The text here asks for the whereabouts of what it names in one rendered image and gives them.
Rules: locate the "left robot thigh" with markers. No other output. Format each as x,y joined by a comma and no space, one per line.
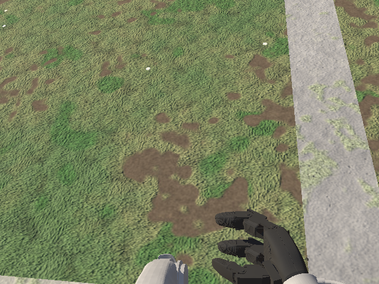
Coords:
164,271

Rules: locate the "robot right hand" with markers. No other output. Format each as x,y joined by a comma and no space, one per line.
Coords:
274,261

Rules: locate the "robot left shin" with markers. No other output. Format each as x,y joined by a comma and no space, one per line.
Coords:
166,256

